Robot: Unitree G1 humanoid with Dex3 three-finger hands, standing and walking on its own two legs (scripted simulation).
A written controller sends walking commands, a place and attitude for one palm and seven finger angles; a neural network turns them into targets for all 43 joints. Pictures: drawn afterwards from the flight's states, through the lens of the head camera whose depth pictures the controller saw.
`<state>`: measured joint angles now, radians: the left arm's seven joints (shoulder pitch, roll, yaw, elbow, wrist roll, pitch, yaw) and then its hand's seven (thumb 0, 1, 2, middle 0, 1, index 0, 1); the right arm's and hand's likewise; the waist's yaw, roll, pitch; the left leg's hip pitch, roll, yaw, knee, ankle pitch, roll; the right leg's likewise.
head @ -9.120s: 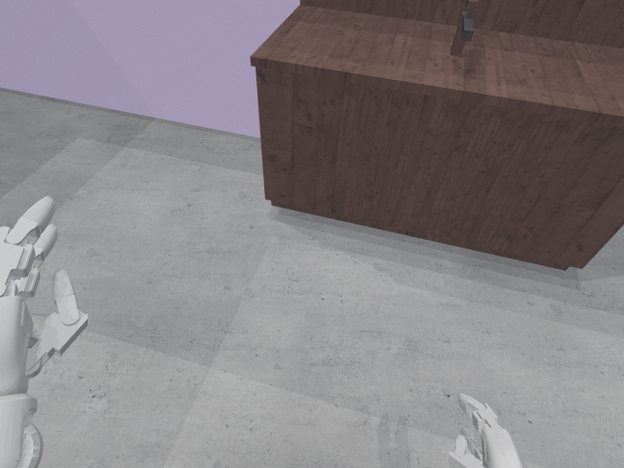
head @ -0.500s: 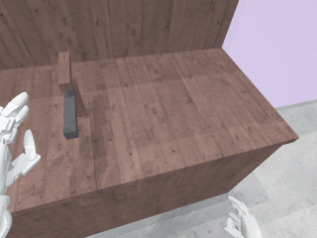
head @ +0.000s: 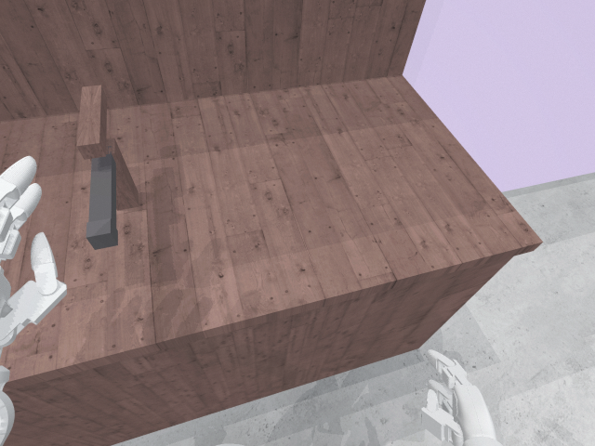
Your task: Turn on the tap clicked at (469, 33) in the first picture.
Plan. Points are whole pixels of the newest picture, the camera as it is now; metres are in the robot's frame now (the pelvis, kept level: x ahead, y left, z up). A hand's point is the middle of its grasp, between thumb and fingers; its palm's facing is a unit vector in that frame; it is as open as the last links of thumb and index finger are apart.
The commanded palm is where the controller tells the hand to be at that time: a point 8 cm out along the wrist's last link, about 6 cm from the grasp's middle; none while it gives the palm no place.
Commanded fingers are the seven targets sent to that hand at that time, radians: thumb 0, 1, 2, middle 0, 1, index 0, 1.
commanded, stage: shuffle to correct the standing spot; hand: left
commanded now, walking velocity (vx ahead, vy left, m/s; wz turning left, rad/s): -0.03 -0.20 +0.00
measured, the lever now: (102, 234) +0.33 +0.29 +0.08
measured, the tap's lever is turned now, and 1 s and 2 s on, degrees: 0 0 0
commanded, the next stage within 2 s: none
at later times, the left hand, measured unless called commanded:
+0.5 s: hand (125, 282) +0.23 +0.19 +0.16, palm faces +0.29 -0.87 -0.41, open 7.4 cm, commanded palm +0.17 +0.24 +0.18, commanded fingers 0.00 0.90 0.90 -0.20 -0.30 -0.20 -0.30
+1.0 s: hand (121, 274) +0.24 +0.20 +0.16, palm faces +0.30 -0.86 -0.41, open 7.4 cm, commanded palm +0.18 +0.24 +0.18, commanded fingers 0.00 0.90 0.90 -0.20 -0.30 -0.20 -0.30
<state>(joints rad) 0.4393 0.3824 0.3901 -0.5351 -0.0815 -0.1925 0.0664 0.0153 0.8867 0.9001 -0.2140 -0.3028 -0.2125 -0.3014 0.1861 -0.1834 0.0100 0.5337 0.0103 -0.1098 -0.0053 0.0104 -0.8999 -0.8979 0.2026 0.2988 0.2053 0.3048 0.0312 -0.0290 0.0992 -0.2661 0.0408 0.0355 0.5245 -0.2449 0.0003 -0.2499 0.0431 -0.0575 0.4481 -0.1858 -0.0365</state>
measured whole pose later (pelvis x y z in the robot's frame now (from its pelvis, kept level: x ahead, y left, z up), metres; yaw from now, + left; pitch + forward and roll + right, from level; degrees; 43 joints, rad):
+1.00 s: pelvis +0.01 -0.04 +0.00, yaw -1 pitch +0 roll -1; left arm 0.46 0.41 0.39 -0.56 -0.10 -0.15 0.07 0.01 0.89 0.90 -0.21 -0.30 -0.21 -0.30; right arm 0.17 -0.20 -0.01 0.54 0.02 -0.09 -0.02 0.01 -0.90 -0.90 0.20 0.30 0.20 0.30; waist 0.01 -0.02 0.09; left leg -0.28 0.07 0.00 0.56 -0.28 -0.05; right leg -0.27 0.09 -0.06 0.49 -0.22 -0.09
